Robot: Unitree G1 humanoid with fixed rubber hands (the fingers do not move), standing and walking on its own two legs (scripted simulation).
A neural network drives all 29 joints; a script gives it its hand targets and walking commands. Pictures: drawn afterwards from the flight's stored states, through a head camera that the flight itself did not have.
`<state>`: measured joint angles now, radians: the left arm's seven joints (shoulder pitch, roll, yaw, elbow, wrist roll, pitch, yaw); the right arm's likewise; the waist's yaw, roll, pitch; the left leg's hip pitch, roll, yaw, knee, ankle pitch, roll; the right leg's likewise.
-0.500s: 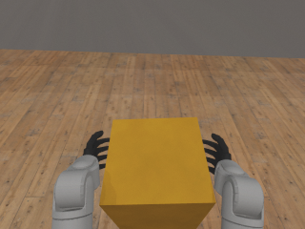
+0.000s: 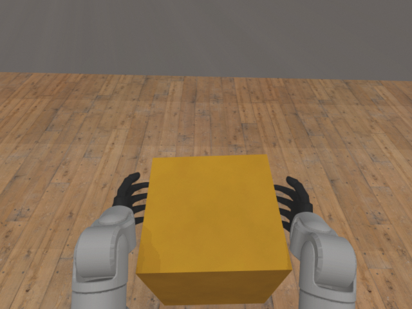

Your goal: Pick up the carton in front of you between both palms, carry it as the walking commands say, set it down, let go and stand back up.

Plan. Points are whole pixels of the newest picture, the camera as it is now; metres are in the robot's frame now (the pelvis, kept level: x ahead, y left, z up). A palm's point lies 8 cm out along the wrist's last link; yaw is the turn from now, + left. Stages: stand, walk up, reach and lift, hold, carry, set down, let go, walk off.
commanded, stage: carry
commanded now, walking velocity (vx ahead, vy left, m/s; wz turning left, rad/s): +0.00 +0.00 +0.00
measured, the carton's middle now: (212, 235) +0.28 +0.00 +0.01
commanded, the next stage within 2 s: hold in 1.96 s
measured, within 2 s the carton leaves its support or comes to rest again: neither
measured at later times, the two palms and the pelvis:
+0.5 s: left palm (133, 152) +0.42 +0.17 +0.10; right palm (275, 154) +0.42 -0.13 +0.11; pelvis +0.15 +0.02 +0.01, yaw +0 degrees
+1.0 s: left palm (134, 166) +0.41 +0.17 +0.06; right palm (269, 169) +0.42 -0.13 +0.07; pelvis +0.15 +0.02 +0.01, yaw +0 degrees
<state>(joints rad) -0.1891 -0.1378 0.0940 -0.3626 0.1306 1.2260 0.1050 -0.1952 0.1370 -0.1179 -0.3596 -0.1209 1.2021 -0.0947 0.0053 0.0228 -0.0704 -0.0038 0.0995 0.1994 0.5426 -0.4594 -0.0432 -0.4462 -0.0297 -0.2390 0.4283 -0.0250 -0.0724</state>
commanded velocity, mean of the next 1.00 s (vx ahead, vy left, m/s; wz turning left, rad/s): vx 0.00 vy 0.00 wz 0.00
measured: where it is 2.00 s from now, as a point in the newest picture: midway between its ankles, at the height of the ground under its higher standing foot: outside the picture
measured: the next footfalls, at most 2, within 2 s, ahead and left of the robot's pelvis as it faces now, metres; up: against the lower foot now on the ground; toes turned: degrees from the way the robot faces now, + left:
left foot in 0.24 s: +0.13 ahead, +0.13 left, +0.00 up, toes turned +0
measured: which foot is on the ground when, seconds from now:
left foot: down 0.00-0.00, up 0.02-0.22, down 0.24-1.00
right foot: down 0.00-1.00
